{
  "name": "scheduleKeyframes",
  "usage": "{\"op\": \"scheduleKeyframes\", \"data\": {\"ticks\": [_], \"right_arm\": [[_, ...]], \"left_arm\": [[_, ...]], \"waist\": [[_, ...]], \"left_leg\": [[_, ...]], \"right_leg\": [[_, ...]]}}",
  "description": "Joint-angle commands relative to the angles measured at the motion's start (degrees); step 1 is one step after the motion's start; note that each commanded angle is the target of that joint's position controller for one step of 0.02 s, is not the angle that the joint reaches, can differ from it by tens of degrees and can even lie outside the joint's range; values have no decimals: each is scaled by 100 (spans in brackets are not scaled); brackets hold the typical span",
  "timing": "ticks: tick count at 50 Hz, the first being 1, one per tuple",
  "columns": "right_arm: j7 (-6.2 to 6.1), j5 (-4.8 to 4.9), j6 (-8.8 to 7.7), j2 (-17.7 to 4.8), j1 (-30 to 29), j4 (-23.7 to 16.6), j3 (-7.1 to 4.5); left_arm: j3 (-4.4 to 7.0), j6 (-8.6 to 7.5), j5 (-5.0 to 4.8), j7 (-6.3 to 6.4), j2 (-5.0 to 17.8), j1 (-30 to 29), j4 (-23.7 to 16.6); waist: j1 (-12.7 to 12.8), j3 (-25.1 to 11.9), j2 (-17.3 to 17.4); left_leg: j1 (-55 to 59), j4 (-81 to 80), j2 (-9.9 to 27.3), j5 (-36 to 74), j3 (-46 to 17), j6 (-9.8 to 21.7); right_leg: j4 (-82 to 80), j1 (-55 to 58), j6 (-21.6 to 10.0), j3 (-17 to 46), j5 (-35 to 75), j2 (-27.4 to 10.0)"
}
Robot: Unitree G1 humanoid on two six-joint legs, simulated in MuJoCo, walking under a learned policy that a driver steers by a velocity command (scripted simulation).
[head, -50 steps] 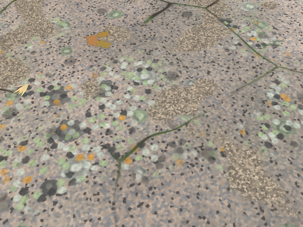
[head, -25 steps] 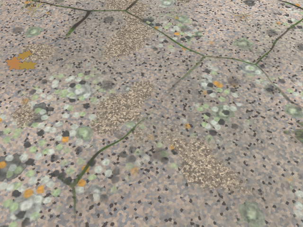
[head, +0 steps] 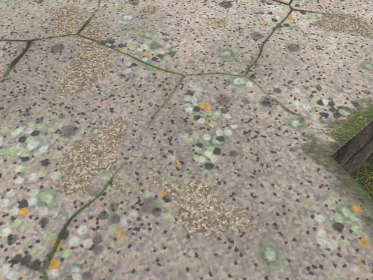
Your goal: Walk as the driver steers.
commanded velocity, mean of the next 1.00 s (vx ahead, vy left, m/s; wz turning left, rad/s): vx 0.40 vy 0.00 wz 0.26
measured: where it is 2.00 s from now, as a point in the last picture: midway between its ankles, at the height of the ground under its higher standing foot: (137, 188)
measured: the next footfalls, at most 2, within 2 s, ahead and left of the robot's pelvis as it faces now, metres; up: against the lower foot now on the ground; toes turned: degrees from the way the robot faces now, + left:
left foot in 0.02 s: +0.05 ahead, +0.13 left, +0.00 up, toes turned -3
right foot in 0.40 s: +0.17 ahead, -0.15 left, +0.00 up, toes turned +2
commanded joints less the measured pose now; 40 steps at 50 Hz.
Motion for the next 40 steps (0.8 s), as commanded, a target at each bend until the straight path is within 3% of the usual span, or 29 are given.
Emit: {"op": "scheduleKeyframes", "data": {"ticks": [1, 2, 3, 4, 5, 7, 9, 12, 15, 17, 19, 20, 21, 22, 23, 24, 25, 27, 30, 34, 37, 40], "right_arm": [[47, -99, -179, -492, 296, -350, -104], [21, -172, -181, -941, 492, -345, -191], [59, -201, -203, -1192, 905, -192, -285], [46, -172, -267, -1095, 851, -212, -267], [-6, -88, -300, -983, 725, -190, -232], [-73, 35, -335, -819, 706, -172, -180], [-81, 21, -352, -748, 841, -133, -161], [-55, 56, -344, -800, 926, -105, -184], [16, 125, -297, -1011, 1160, -28, -232], [39, 185, -254, -1060, 1081, -41, -231], [52, 148, -241, -774, 1028, -59, -132], [79, 70, -268, -352, 869, -160, 3], [34, 72, -373, 87, 1019, -462, 131], [-16, 255, -426, -502, 1033, -472, -28], [-4, 314, -418, -782, 860, -439, -128], [17, 265, -388, -741, 807, -357, -132], [29, 197, -364, -649, 766, -300, -131], [95, 171, -293, -473, 748, -246, -120], [139, 145, -225, -305, 599, -305, -80], [227, 110, -247, -188, -97, -585, 6], [369, 116, -276, -74, -751, -829, 86], [495, 145, -290, -167, -1038, -1039, 67]], "left_arm": [[27, -100, 39, 0, 381, 62, -259], [-15, -160, 83, -20, 227, 279, -267], [54, -249, -1, -3, 472, -125, -457], [188, -318, -74, 16, 854, -432, -507], [243, -351, -89, 0, 892, -295, -412], [228, -399, -22, -67, 696, -107, -261], [146, -500, -23, -138, 376, -269, -227], [37, -606, -49, -208, 84, -541, -252], [56, -691, -98, -269, 182, -652, -297], [123, -744, -153, -294, 330, -265, -187], [246, -761, -160, -229, 527, 566, 85], [337, -779, -100, -146, 804, 1368, 181], [473, -745, 63, -126, 1511, 1886, 227], [440, -787, 102, -167, 1297, 1869, 309], [309, -822, 26, -169, 887, 1527, 303], [224, -841, 17, -162, 614, 1218, 288], [176, -843, 47, -159, 459, 966, 288], [154, -876, 88, -141, 323, 793, 331], [189, -932, 96, -117, 381, 901, 496], [210, -884, 75, -58, 552, 852, 659], [232, -823, 22, -19, 708, 1126, 856], [261, -712, -46, -14, 873, 1264, 994]], "waist": [[-156, -699, -352], [24, -597, 619], [-276, -225, 1467], [-402, 308, 1282], [-242, 430, 1105], [-204, 331, 931], [-310, 239, 810], [-442, 115, 958], [-468, 164, 1009], [-173, 131, 919], [260, -113, 691], [669, -562, 122], [634, -1045, -1493], [639, -832, -1352], [491, -189, -1099], [358, 74, -930], [239, 189, -764], [98, 253, -708], [70, 242, -446], [186, 456, -358], [407, 654, -216], [359, 624, -238]], "left_leg": [[1469, -1169, 439, 575, -238, 348], [1762, -1413, 1216, -378, -1307, 856], [1359, -2284, 1938, -1878, -2734, 1622], [1136, -2598, 2157, -2562, -3218, 1880], [1153, -2587, 2020, -2474, -2994, 1758], [1525, -2568, 1678, -1830, -2338, 1492], [1473, -2611, 1350, -973, -1630, 1361], [1152, -2563, 1097, -186, -934, 1311], [775, -2414, 1207, -172, -1069, 1447], [444, -2202, 1282, -391, -1272, 1382], [-184, -1532, 989, -320, -1141, 1097], [-879, -52, 484, -503, -708, 741], [-2272, 1993, -91, -1442, -62, 425], [-2742, 3105, 51, -1497, -516, 424], [-3094, 3444, 275, -960, -622, 506], [-3055, 3451, 402, -450, -574, 521], [-2929, 3335, 493, -53, -582, 506], [-2598, 3191, 594, 511, -519, 474], [-2669, 2954, 565, 1001, -469, 341], [-2434, 1480, 532, 1890, -128, 289], [-2259, 687, 507, 2102, 265, 428], [-2054, 211, 335, 1692, 562, 693]], "right_leg": [[-472, -285, -443, 1214, -1094, -920], [502, -1091, -114, 336, -1862, -207], [1426, -1721, 86, -335, -1970, 59], [2313, -2166, 179, -164, -1835, -279], [2704, -2361, 209, -171, -1516, -420], [2820, -2570, 279, -334, -861, -652], [2460, -2302, 306, -671, -335, -695], [1296, -1439, 338, -962, 2, -660], [454, -672, 336, -1044, -206, -527], [-190, 113, 241, -998, 257, -501], [-531, 1515, 121, -952, 421, -540], [-835, 2618, -120, 11, -129, -1395], [-1444, 3463, -812, 2217, -1382, -2837], [-1906, 2893, -1260, 3218, -2707, -3062], [-1969, 2542, -1122, 2610, -2761, -2850], [-2018, 2241, -932, 1895, -2077, -2536], [-2082, 1976, -801, 1301, -1263, -2309], [-2200, 1639, -606, 317, 104, -2005], [-2261, 1576, -673, -414, 1303, -1956], [-2384, 1449, -610, -1162, 1771, -1874], [-2378, 1647, -561, -1500, 1970, -1990], [-1964, 2196, -465, -1766, 3196, -2124]]}}
Velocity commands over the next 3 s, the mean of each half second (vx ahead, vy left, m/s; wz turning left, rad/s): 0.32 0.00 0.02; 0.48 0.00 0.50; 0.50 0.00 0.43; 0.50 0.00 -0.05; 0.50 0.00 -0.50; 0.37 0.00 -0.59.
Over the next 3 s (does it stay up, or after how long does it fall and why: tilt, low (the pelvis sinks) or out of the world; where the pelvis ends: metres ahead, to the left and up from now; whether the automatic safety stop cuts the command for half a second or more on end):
stays up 1.35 0.43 -0.01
